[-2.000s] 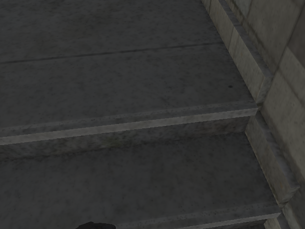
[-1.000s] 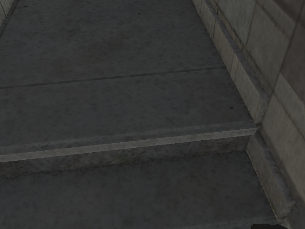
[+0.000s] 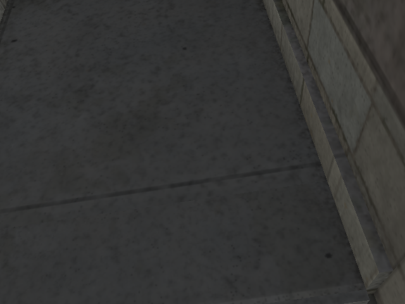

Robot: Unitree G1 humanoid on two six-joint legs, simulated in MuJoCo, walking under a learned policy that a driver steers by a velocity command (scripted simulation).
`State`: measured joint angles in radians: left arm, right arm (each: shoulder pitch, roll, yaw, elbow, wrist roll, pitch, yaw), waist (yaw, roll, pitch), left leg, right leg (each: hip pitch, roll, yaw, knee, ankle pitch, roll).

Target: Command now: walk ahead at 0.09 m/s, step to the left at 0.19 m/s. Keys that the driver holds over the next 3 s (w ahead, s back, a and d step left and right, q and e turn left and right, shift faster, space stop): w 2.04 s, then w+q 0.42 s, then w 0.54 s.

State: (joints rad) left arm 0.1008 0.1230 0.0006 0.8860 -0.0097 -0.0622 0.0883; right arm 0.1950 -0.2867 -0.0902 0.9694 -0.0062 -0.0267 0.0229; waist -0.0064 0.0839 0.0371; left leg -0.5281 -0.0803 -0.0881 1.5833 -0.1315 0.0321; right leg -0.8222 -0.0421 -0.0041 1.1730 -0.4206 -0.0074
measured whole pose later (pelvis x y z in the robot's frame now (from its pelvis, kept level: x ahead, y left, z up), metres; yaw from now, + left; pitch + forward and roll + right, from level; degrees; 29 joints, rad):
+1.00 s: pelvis +0.41 +0.20 +0.18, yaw +1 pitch +9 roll -5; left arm 0.10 0.19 0.01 0.81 0.05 -0.07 -0.06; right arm 0.39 -0.24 -0.02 1.03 -0.07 -0.07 0.12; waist 0.05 0.03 -0.16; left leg -0.56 -0.08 -0.16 1.58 -0.08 0.07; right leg -0.71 0.09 -0.14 1.09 -0.54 -0.13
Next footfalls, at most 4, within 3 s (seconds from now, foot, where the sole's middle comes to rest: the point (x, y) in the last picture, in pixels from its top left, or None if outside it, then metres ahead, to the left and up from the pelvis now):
0.48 left None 0.19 0.23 -0.68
0.88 right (194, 264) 0.46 0.11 -0.51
1.30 left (103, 175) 0.76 0.40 -0.51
1.88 right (177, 102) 1.05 0.17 -0.51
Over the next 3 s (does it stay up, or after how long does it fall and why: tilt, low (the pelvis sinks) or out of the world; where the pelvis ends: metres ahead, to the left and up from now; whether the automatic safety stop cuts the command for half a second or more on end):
stays up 1.51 0.36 0.25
